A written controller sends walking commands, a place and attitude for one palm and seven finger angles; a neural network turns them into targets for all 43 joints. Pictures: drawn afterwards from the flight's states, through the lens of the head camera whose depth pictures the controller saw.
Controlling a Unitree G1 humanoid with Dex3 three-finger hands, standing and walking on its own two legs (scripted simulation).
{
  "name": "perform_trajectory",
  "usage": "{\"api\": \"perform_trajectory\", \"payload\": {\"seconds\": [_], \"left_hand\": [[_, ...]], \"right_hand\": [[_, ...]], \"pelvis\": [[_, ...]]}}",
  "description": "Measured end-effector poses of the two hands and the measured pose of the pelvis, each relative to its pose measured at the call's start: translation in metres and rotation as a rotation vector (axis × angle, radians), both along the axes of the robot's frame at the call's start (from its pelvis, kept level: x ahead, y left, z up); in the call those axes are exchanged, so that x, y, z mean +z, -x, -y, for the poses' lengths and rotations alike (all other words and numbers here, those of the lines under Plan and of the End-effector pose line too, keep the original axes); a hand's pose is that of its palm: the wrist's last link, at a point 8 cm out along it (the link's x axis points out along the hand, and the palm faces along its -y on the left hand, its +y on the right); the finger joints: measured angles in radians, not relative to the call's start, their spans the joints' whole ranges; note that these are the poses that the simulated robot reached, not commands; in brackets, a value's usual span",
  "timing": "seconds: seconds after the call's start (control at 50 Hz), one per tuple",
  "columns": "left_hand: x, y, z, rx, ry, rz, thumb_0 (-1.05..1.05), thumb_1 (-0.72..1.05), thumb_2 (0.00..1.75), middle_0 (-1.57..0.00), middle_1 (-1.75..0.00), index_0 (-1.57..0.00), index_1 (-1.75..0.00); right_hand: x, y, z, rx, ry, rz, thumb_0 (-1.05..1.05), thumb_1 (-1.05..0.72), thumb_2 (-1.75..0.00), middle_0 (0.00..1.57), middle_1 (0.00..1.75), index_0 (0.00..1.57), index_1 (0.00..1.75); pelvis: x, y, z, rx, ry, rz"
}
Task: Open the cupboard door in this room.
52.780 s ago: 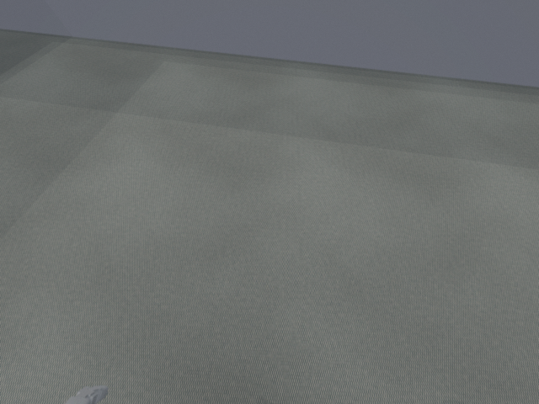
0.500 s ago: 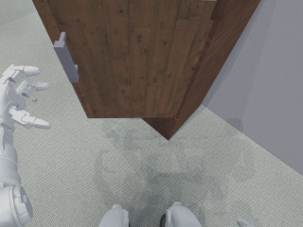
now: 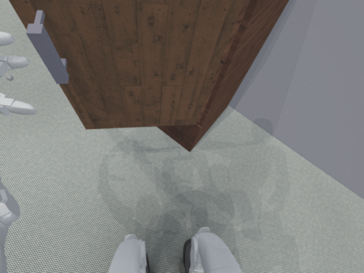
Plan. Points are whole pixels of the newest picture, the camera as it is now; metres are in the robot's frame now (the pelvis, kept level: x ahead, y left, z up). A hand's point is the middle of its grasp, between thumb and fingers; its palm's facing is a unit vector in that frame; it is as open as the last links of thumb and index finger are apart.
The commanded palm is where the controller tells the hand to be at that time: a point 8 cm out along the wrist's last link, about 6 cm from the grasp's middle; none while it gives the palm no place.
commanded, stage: move the hooked fingers beside the handle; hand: left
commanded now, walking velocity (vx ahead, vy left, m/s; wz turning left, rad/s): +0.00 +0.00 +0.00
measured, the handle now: (52, 49) +0.57 +0.25 +0.07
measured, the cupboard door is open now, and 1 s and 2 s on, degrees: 44 44 43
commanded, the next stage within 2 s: slide the fingers in behind the handle in 1.06 s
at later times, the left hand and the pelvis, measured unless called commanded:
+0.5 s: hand (10, 62) +0.53 +0.31 +0.07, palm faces +0.04 -1.00 -0.01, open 14.0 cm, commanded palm +0.51 +0.34 +0.07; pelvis +0.00 +0.01 -0.01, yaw -2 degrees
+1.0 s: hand (20, 62) +0.52 +0.29 +0.08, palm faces +0.04 -1.00 -0.03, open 14.0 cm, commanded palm +0.50 +0.33 +0.07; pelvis +0.01 +0.01 +0.00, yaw -1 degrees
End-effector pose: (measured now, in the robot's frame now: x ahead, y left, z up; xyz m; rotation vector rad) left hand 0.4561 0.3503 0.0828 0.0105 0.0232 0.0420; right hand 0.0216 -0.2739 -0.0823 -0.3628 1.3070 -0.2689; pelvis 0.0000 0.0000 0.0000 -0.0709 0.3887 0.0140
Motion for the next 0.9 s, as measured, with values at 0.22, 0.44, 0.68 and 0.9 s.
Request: {"api": "perform_trajectory", "payload": {"seconds": [0.22, 0.44, 0.68, 0.9], "left_hand": [[-0.001, -0.032, -0.004, -0.004, -0.002, -0.015, -0.01, -0.5, 0.3, -0.3, -1.2, -0.3, -1.2], [-0.007, -0.049, -0.014, -0.007, 0.003, -0.035, -0.01, -0.5, 0.3, -0.3, -1.2, -0.3, -1.2], [-0.012, -0.042, -0.016, -0.017, -0.001, -0.026, -0.01, -0.5, 0.3, -0.3, -1.2, -0.29, -1.2], [-0.006, -0.042, 0.003, -0.013, -0.01, -0.032, -0.01, -0.5, 0.3, -0.3, -1.2, -0.3, -1.2]], "right_hand": [[0.0, 0.027, -0.002, -0.04, 0.014, -0.093, 0.0, -0.9, -0.9, 0.2, 0.3, 0.21, 0.3], [0.0, 0.04, -0.014, -0.076, 0.001, -0.146, 0.0, -0.9, -0.9, 0.2, 0.3, 0.21, 0.3], [0.002, 0.027, -0.023, -0.06, -0.018, -0.155, 0.0, -0.9, -0.9, 0.2, 0.3, 0.21, 0.3], [0.004, 0.008, -0.02, -0.047, -0.024, -0.085, 0.0, -0.9, -0.9, 0.2, 0.3, 0.21, 0.3]], "pelvis": [[-0.007, 0.001, -0.001, -0.004, 0.015, -0.047], [-0.01, -0.002, -0.006, -0.016, 0.027, -0.082], [-0.005, -0.009, -0.012, -0.003, 0.036, -0.073], [0.001, -0.012, -0.01, -0.001, 0.028, -0.047]]}}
